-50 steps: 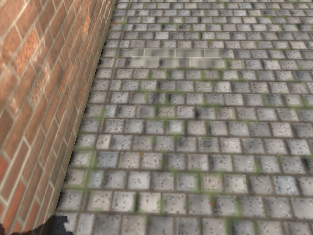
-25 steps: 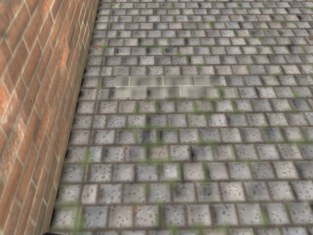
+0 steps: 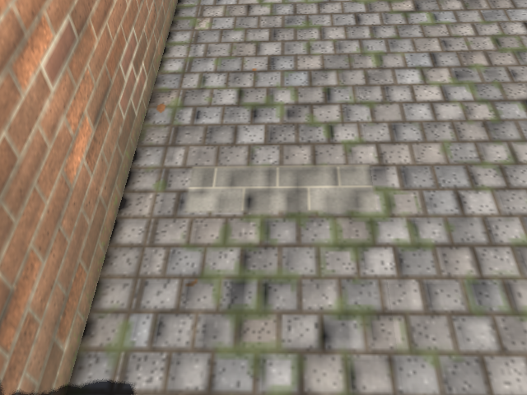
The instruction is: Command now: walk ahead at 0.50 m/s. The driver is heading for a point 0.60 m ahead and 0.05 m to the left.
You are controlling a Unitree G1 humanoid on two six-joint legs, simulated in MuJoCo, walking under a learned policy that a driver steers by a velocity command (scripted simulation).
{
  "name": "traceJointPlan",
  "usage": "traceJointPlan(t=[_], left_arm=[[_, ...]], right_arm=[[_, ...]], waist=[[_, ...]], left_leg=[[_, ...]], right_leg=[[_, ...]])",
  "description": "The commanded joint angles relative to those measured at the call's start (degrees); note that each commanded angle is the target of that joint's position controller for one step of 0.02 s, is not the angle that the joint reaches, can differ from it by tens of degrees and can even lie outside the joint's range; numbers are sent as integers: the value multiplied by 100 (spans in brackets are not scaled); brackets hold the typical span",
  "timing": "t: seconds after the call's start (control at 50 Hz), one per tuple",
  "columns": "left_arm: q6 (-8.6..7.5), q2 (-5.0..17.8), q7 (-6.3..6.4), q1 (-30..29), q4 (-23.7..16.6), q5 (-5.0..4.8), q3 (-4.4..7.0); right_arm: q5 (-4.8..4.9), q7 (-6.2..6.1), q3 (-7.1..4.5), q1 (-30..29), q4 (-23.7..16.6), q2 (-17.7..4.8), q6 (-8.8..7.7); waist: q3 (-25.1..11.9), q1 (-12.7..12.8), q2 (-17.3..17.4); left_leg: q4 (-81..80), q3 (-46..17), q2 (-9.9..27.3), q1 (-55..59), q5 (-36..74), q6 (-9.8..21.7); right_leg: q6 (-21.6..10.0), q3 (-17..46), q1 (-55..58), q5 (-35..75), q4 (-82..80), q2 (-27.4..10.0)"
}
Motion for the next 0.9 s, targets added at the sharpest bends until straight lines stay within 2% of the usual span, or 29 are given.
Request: traceJointPlan(t=[0.02,0.06,0.12,0.18,0.26,0.3,0.36,0.38,0.4,0.42,0.44,0.46,0.48,0.5,0.52,0.54,0.58,0.64,0.66,0.68,0.7,0.74,0.76,0.78,0.8,0.84,0.86,0.88,0.9], left_arm=[[-117,829,93,42,-212,-19,150],[-83,898,158,216,-142,-33,168],[-16,907,231,350,-89,-56,160],[23,921,269,537,-7,-91,155],[117,964,285,851,159,-114,178],[176,1009,296,906,218,-137,209],[234,1136,310,723,207,-163,272],[253,1200,310,593,172,-164,290],[285,1150,304,471,141,-152,266],[288,984,300,473,42,-90,184],[169,245,235,1172,-37,-45,-32],[1,416,200,1059,58,-137,-16],[-95,936,172,489,-124,-303,121],[-127,990,192,68,-244,-325,126],[-97,953,234,-129,-266,-241,155],[-13,879,263,-40,-240,-189,191],[142,617,273,177,-174,-161,168],[214,610,304,-226,-364,-94,181],[215,621,303,-297,-405,-12,192],[206,608,291,-400,-448,7,198],[175,543,273,-534,-476,5,176],[119,418,224,-968,-582,2,121],[128,412,197,-1139,-632,-11,113],[124,457,183,-1327,-678,-30,106],[121,400,167,-1472,-737,-81,77],[99,491,111,-1552,-770,-74,84],[81,590,87,-1469,-764,-49,107],[59,718,76,-1233,-704,-16,150],[32,839,86,-771,-538,26,207]], right_arm=[[-50,-11,-118,293,-180,-296,64],[-96,-15,-141,-140,-307,-292,75],[-91,20,-157,-569,-410,-244,45],[-75,75,-119,-1083,-530,-148,-3],[-33,192,-53,-1676,-730,-86,-67],[-12,265,-31,-1860,-846,-98,-104],[-5,332,-81,-1599,-862,-299,-153],[-16,323,-150,-1209,-773,-444,-164],[-32,293,-278,-374,-521,-660,-165],[-78,239,-402,701,-252,-999,-155],[-165,215,-541,1363,-92,-1596,-120],[-119,229,-391,1384,-81,-1149,-113],[-79,224,-289,907,-137,-856,-126],[-84,215,-222,386,-267,-661,-121],[-130,236,-162,4,-319,-482,-124],[-188,252,-113,-184,-331,-340,-151],[-190,268,-111,-166,-253,-337,-183],[-143,148,-170,88,-102,-636,-198],[-167,143,-144,300,-50,-599,-183],[-179,126,-125,358,-7,-572,-155],[-215,85,-108,375,4,-568,-124],[-208,28,-63,467,45,-526,-73],[-161,31,-53,543,84,-541,-52],[-178,13,-80,505,100,-709,-4],[-123,-25,-79,573,163,-698,21],[-140,-22,-68,686,284,-621,86],[-127,-28,-83,634,308,-644,117],[-105,-37,-101,521,310,-672,144],[-79,-44,-105,382,292,-670,165]], waist=[[-168,-214,-653],[-2,-122,-489],[116,-26,-573],[263,143,-613],[463,347,-600],[524,351,-634],[322,89,-786],[51,-145,-876],[-445,-579,-823],[-1237,-978,-526],[-2103,-735,947],[-2467,-811,1105],[-1572,-751,758],[-1012,-598,333],[-590,-416,11],[-428,-203,140],[-321,-40,234],[-59,-31,34],[15,-45,-43],[26,-42,-26],[26,-76,25],[-3,-215,45],[-33,-269,70],[-46,-352,73],[-59,-400,121],[-71,-427,240],[-118,-352,279],[-222,-197,283],[-417,55,189]], left_leg=[[-454,-300,397,-685,517,-65],[-1012,-302,417,-1171,955,-218],[-1826,-218,352,-1409,1678,-348],[-2618,-13,204,-1245,2183,-379],[-3303,119,60,-1249,2120,-338],[-3540,103,24,-1245,1870,-244],[-3770,213,-162,-588,1309,-17],[-3794,369,-352,51,1166,85],[-3869,537,-559,1180,1204,235],[-3634,-62,-5,2971,1267,516],[-3959,-2734,1500,5251,440,1444],[-4861,-4169,1804,5415,-86,1585],[-4926,-3346,1599,4709,-252,1235],[-5042,-2529,1383,3796,72,1037],[-5257,-1945,1146,2927,479,933],[-5448,-1528,932,2374,739,842],[-5747,-1132,770,1884,1015,899],[-5970,-856,795,1878,1453,988],[-5913,-760,832,1983,2139,985],[-5804,-538,771,2041,2882,922],[-5724,-213,610,2028,3217,819],[-5600,186,355,1898,3524,609],[-5521,187,362,1959,3694,556],[-5475,191,360,2044,3707,540],[-5394,144,431,2251,3597,566],[-5092,66,534,2613,3691,547],[-4877,-41,618,2787,3745,512],[-4600,-124,648,2917,3791,442],[-4096,-71,479,2942,3899,307]], right_leg=[[-906,1615,640,167,-1599,-1528],[-958,1520,863,260,-1733,-1596],[-866,1179,1081,364,-1814,-1485],[-774,846,1145,468,-1844,-1360],[-771,691,1662,664,-1659,-1482],[-740,696,1971,826,-1462,-1627],[-604,689,2222,1874,-972,-1759],[-533,615,2222,2872,-525,-1694],[-392,399,2016,3641,454,-1426],[-197,196,993,2837,1966,-1132],[225,60,-1426,-1,4332,-110],[183,948,-2219,-2479,5225,99],[55,1014,-2737,-2218,5543,-284],[-1,807,-2702,-1656,5330,-622],[12,705,-2451,-1209,4922,-846],[15,742,-2070,-912,4580,-1029],[75,688,-1708,-679,4270,-1101],[259,670,-2223,-83,3525,-1168],[332,670,-2372,132,3324,-1134],[379,626,-2395,372,3024,-1083],[404,542,-2288,682,2610,-1016],[393,319,-1792,1353,1747,-795],[378,280,-1590,1527,1495,-690],[385,234,-1468,1603,1272,-620],[374,238,-1470,1599,1010,-546],[246,259,-1361,1456,726,-449],[159,310,-1270,1214,609,-429],[64,330,-1024,1093,424,-384],[-51,244,-436,1472,35,-280]])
